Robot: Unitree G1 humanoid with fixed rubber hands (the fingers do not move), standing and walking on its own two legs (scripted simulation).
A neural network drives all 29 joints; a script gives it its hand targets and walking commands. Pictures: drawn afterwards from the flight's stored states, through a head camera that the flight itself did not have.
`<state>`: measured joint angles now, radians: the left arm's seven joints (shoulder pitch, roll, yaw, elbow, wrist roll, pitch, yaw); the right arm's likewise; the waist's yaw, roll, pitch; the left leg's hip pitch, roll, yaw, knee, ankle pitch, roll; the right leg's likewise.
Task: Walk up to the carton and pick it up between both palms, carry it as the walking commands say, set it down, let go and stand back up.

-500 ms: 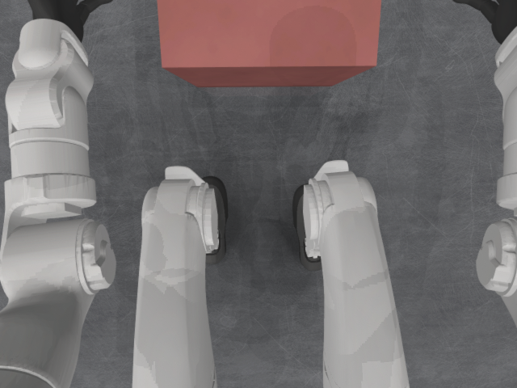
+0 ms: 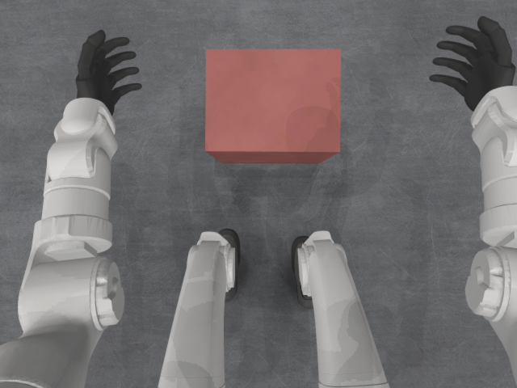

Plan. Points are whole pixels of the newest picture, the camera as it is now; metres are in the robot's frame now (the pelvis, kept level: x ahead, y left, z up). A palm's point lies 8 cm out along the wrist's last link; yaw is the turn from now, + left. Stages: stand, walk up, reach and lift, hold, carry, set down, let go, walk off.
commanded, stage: set down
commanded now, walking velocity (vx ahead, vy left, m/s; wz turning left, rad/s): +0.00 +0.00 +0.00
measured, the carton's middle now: (271, 115) +0.54 -0.02 -0.46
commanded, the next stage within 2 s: let go in 0.18 s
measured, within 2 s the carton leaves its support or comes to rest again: neither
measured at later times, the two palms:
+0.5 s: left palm (68, 106) +0.45 +0.22 -0.02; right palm (514, 97) +0.44 -0.27 -0.02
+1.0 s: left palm out of the picture +0.29 +0.23 +0.10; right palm out of the picture +0.27 -0.23 +0.10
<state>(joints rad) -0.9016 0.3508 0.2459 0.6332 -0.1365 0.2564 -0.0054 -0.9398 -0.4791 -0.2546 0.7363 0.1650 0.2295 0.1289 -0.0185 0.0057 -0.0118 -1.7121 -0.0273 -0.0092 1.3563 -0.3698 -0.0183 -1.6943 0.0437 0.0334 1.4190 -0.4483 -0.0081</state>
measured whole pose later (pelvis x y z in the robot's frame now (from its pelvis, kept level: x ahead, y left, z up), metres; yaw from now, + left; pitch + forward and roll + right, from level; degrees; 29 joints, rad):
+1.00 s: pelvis +0.11 +0.00 +0.17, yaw -1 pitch +6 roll +0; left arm 0.20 0.21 0.05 0.42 0.01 0.03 -0.03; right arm 0.20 -0.19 -0.06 0.45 0.00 0.02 0.06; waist 0.00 -0.01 0.01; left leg -0.40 -0.02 -0.04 0.59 -0.30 0.00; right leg -0.36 0.03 0.03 0.59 -0.34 -0.01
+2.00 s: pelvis +0.11 +0.02 +0.18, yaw -2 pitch -3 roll +0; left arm 0.23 0.33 0.03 0.84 0.04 0.00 0.02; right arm 0.18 -0.33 -0.02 0.84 -0.03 -0.01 -0.02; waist 0.01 -0.02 -0.03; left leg -0.15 -0.03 -0.02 0.47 -0.26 0.02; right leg -0.10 0.01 0.05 0.44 -0.28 0.01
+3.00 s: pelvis +0.09 +0.03 +0.19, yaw -1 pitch -3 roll -1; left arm 0.18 0.38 0.01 1.05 0.02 -0.01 0.01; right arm 0.13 -0.37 0.00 1.02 -0.01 -0.02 -0.01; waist 0.01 -0.02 0.03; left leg -0.15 -0.04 -0.02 0.40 -0.20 0.04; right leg -0.10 -0.01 0.05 0.37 -0.22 0.03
